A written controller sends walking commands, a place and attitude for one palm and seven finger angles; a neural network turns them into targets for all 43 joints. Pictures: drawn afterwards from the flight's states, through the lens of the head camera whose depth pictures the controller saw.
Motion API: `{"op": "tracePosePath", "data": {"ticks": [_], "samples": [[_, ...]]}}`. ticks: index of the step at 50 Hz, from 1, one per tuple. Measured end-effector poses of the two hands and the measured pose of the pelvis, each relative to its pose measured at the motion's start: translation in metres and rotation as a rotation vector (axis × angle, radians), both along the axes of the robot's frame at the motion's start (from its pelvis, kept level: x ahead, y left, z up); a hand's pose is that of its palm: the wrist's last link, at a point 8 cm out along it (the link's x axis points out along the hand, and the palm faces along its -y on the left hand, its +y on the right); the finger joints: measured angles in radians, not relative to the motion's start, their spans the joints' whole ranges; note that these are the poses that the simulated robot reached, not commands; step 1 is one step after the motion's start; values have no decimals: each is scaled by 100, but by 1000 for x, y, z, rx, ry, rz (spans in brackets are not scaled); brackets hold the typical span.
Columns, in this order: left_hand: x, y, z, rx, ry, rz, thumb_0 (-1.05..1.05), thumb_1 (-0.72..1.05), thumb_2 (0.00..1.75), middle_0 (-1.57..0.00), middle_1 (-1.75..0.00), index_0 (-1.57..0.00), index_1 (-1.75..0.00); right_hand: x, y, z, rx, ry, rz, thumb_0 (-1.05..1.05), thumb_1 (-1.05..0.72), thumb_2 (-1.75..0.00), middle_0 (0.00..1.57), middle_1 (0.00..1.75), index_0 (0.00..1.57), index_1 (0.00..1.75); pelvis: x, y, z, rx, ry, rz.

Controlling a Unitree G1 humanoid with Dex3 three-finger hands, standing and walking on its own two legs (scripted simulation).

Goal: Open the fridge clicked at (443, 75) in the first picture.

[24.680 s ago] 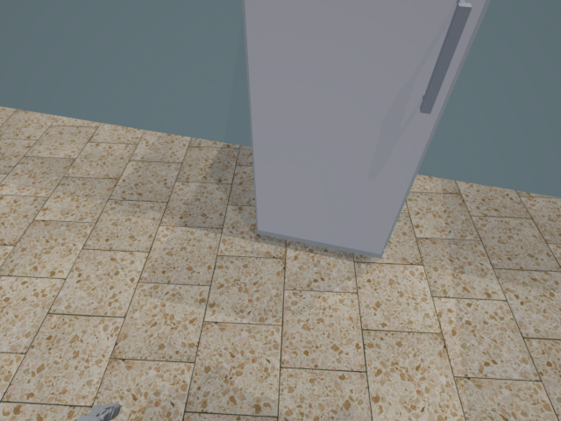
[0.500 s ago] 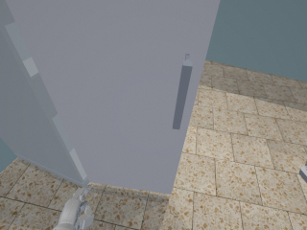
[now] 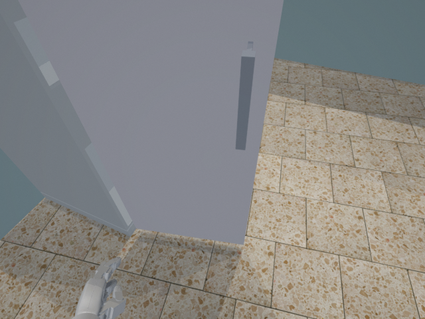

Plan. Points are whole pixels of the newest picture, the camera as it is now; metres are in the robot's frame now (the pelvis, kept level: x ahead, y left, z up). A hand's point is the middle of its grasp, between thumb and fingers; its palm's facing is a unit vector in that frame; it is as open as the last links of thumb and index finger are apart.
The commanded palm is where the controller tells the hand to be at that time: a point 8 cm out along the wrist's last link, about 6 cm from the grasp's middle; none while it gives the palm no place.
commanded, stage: step back with the hand held close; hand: right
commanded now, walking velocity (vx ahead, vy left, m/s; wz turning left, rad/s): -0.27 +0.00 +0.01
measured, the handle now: (245, 101) +0.53 -0.05 +0.14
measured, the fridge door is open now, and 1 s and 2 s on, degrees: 76 76 76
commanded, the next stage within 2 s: stop stepping back and stand still in 0.70 s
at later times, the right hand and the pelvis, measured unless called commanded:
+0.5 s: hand out of the picture +0.14 -0.31 +0.18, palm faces +0.49 +0.76 -0.42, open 7.4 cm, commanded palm +0.07 -0.33 +0.19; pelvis -0.06 -0.02 +0.00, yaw -2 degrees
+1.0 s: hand out of the picture +0.03 -0.31 +0.18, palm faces +0.31 +0.84 -0.45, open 7.4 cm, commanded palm +0.01 -0.34 +0.19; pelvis -0.17 -0.06 +0.00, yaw +7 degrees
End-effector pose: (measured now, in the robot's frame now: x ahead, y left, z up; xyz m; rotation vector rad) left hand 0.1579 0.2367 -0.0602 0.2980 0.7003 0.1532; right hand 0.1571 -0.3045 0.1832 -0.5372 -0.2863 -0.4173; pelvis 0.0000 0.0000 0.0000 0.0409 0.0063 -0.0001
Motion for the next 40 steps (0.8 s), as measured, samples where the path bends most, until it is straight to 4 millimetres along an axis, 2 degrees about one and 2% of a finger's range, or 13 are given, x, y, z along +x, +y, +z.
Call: {"op": "tracePosePath", "data": {"ticks": [5,11,16,20,25,29,31,33,36,40], "samples": [[-15,-8,-2,2,9,-18,1,91,90,-21,-30,-21,-30,-14,-7,0,-29,-23,-14,2,-89,-90,21,30,21,30,-10,-1,-1,2,-4,-40],[-18,-12,-7,-9,7,-65,1,91,90,-21,-30,-21,-30,-35,-10,1,-49,-32,-34,2,-89,-90,21,30,21,30,-25,2,-5,8,4,-39],[-23,-15,-4,17,15,-63,1,91,90,-21,-30,-21,-30,-44,-10,-4,-3,-53,12,2,-89,-90,21,30,21,30,-36,-7,-6,13,0,-40],[-30,-22,3,44,-13,-41,1,91,90,-21,-30,-21,-30,-49,-22,-4,-29,-75,43,2,-88,-90,22,30,21,30,-48,-18,-9,30,-11,-39],[-42,-39,16,20,-33,-55,1,91,90,-21,-30,-21,-30,-64,-41,11,-44,-95,8,2,-88,-90,22,30,22,30,-62,-22,4,67,18,-36],[-53,-51,20,-9,-42,-77,1,91,90,-21,-30,-21,-30,-78,-39,14,8,-99,16,2,-89,-90,21,30,21,30,-73,-25,9,67,59,4],[-59,-53,16,-16,-50,-83,1,91,90,-21,-30,-21,-30,-81,-33,10,1,-100,48,2,-89,-90,21,30,21,30,-83,-25,3,30,72,49],[-68,-52,8,-5,-48,-73,1,90,90,-21,-30,-21,-30,-80,-26,5,-2,-104,96,2,-89,-90,21,30,21,30,-95,-29,-3,24,60,102],[-92,-52,2,3,-34,-7,1,90,90,-21,-30,-21,-30,-70,-22,1,22,-120,176,2,-89,-90,21,30,21,30,-103,-38,-7,39,21,101],[-130,-48,4,12,-31,66,1,91,90,-21,-30,-21,-30,-66,-24,-1,22,-116,247,2,-89,-90,21,30,21,30,-125,-43,-9,40,5,81]]}}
